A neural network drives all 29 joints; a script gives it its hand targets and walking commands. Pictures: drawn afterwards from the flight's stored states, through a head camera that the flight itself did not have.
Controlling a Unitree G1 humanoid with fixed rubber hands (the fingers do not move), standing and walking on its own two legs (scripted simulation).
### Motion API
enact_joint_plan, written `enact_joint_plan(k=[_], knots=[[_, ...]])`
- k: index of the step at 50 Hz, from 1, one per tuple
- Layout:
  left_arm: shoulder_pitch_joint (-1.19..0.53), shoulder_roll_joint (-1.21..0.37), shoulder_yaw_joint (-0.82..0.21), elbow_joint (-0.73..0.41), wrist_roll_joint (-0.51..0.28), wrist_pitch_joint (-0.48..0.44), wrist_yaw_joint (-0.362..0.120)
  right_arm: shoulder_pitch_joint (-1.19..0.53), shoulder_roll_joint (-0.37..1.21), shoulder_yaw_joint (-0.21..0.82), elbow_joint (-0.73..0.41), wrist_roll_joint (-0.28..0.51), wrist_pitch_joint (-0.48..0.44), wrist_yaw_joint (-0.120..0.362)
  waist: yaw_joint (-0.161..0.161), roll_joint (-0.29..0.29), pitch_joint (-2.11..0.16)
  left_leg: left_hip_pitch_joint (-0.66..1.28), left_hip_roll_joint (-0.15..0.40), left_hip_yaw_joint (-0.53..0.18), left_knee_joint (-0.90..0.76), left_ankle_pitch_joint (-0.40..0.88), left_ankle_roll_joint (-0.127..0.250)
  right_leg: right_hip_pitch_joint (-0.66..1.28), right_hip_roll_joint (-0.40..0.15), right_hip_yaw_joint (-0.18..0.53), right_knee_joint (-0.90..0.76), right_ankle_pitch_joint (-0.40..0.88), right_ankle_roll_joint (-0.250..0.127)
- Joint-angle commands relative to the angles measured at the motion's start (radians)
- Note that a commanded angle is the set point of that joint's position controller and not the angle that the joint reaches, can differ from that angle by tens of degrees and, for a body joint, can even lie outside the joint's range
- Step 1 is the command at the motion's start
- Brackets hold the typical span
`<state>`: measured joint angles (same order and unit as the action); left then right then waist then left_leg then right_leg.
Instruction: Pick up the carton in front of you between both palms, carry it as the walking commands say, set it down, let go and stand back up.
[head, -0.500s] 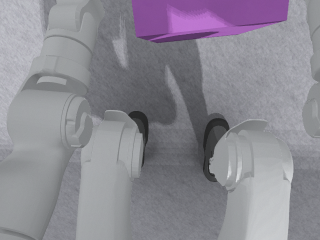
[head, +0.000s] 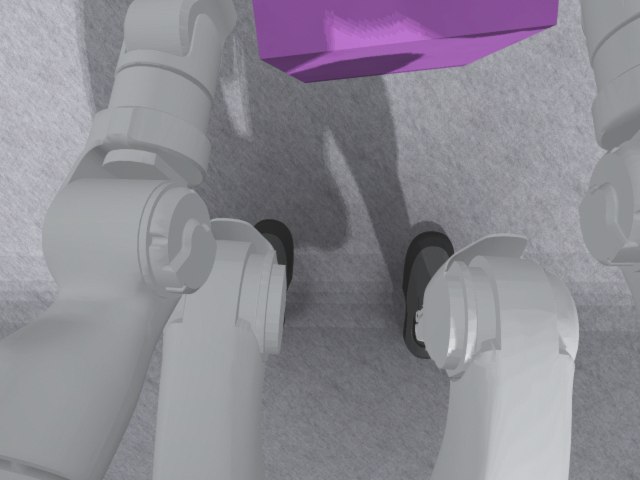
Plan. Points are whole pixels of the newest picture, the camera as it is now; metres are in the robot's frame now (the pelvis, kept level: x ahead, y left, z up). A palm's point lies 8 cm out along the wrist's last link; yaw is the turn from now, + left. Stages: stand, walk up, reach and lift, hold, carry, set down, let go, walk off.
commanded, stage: reach and lift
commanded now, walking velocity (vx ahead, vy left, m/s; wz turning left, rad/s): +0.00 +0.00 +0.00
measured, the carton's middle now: out of the picture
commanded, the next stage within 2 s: none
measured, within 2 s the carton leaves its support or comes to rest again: leaves its support in 0.22 s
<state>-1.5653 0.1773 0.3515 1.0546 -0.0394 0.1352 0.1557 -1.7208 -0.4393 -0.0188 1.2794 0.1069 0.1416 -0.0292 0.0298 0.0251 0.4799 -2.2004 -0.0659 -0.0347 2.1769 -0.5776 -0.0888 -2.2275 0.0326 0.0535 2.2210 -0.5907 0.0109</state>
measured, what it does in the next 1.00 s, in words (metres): rises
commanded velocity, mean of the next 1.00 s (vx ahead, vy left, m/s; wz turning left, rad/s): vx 0.00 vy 0.00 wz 0.00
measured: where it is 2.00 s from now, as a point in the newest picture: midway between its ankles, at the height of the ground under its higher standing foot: (343, 306)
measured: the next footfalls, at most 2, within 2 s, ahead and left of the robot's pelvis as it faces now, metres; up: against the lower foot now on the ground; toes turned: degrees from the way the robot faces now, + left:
none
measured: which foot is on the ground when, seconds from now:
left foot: down 0.00-1.00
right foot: down 0.00-1.00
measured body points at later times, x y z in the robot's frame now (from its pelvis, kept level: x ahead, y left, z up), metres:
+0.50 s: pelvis +0.00 +0.01 +0.05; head +0.30 -0.03 +0.38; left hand +0.54 +0.12 -0.04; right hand +0.55 -0.18 -0.04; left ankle +0.12 +0.14 -0.34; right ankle +0.11 -0.12 -0.34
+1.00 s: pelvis +0.02 +0.01 +0.16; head +0.26 -0.02 +0.54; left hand +0.51 +0.13 +0.11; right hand +0.50 -0.18 +0.10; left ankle +0.12 +0.14 -0.34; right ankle +0.11 -0.12 -0.34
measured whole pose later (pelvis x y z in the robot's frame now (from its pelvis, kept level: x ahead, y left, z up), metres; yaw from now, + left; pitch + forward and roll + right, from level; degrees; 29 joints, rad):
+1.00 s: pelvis +0.02 +0.01 +0.16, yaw -4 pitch +41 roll +1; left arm -0.93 -0.06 0.48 0.59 0.17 0.40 0.10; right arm -1.00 -0.05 -0.36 0.71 -0.19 0.41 -0.03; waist 0.02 0.02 -0.18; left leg -1.84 -0.11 -0.11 1.62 -0.50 -0.09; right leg -1.86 0.11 0.11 1.63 -0.49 0.06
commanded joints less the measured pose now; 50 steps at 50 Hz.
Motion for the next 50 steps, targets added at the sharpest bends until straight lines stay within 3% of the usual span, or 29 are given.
enact_joint_plan(k=[1, 6, 13, 16, 18, 20, 23, 26, 30, 33, 41, 50], knots=[[-0.464, -0.819, -0.216, -0.151, -0.005, 0.045, -0.272, -0.337, 0.928, 0.079, -0.206, 0.002, 0.031, 0.277, 0.012, -0.065, -1.07, 0.477, -0.068, 0.14, -0.103, 0.268, 0.056, 0.447, 0.068, -0.087, -0.18, 0.251, -0.012], [-0.478, -0.934, -0.284, -0.233, -0.078, 0.06, -0.293, -0.327, 1.045, 0.128, -0.332, 0.035, 0.044, 0.284, -0.008, -0.072, -1.274, 0.497, -0.071, 0.146, -0.083, 0.402, 0.064, 0.548, 0.07, -0.087, -0.165, 0.422, -0.015], [-0.563, -1.061, -0.485, -0.499, -0.187, 0.091, -0.259, -0.401, 1.196, 0.265, -0.701, 0.111, 0.075, 0.218, -0.029, -0.125, -2.004, 0.618, -0.097, 0.164, -0.117, 0.622, 0.047, 1.024, 0.094, -0.092, -0.167, 0.811, -0.002], [-0.545, -1.078, -0.535, -0.597, -0.167, 0.117, -0.239, -0.355, 1.27, 0.289, -0.769, 0.093, 0.11, 0.189, -0.01, -0.124, -2.138, 0.698, -0.109, 0.165, -0.162, 0.607, 0.04, 1.019, 0.114, -0.117, -0.213, 0.73, 0.021], [-0.501, -1.095, -0.533, -0.591, -0.134, 0.137, -0.24, -0.27, 1.303, 0.266, -0.712, 0.056, 0.14, 0.189, -0.009, -0.115, -2.033, 0.662, -0.116, 0.169, -0.212, 0.541, 0.036, 0.959, 0.122, -0.123, -0.267, 0.649, 0.024], [-0.442, -1.113, -0.487, -0.52, -0.085, 0.158, -0.252, -0.185, 1.335, 0.207, -0.606, -0.004, 0.168, 0.2, -0.009, -0.114, -1.831, 0.592, -0.12, 0.175, -0.272, 0.415, 0.034, 0.844, 0.122, -0.132, -0.335, 0.509, 0.027], [-0.358, -1.119, -0.335, -0.363, 0.032, 0.187, -0.273, -0.118, 1.342, 0.078, -0.441, -0.106, 0.191, 0.224, 0.004, -0.11, -1.522, 0.521, -0.116, 0.169, -0.358, 0.211, 0.045, 0.628, 0.12, -0.144, -0.432, 0.252, 0.018], [-0.327, -1.115, -0.23, -0.298, 0.12, 0.202, -0.284, -0.111, 1.328, -0.023, -0.374, -0.174, 0.197, 0.243, 0.017, -0.099, -1.442, 0.524, -0.112, 0.161, -0.432, 0.146, 0.055, 0.572, 0.129, -0.146, -0.495, 0.157, 0.008], [-0.341, -1.124, -0.204, -0.303, 0.149, 0.204, -0.297, -0.127, 1.327, -0.073, -0.371, -0.21, 0.194, 0.254, 0.012, -0.087, -1.498, 0.572, -0.112, 0.157, -0.493, 0.149, 0.053, 0.617, 0.133, -0.144, -0.553, 0.159, 0.006], [-0.357, -1.158, -0.245, -0.333, 0.131, 0.209, -0.308, -0.14, 1.353, -0.059, -0.4, -0.206, 0.196, 0.254, 0.0, -0.076, -1.583, 0.628, -0.115, 0.159, -0.53, 0.162, 0.047, 0.691, 0.134, -0.147, -0.591, 0.177, 0.006], [-0.293, -1.26, -0.413, -0.431, 0.048, 0.248, -0.333, -0.081, 1.458, 0.077, -0.532, -0.14, 0.234, 0.255, -0.024, -0.055, -1.819, 0.81, -0.121, 0.16, -0.62, 0.253, 0.031, 0.928, 0.139, -0.155, -0.675, 0.287, 0.019], [-0.071, -1.311, -0.491, -0.435, 0.024, 0.248, -0.346, 0.101, 1.544, 0.18, -0.605, -0.103, 0.236, 0.249, -0.012, -0.075, -1.725, 0.918, -0.121, 0.125, -0.741, 0.331, 0.032, 1.082, 0.143, -0.126, -0.795, 0.379, 0.034]])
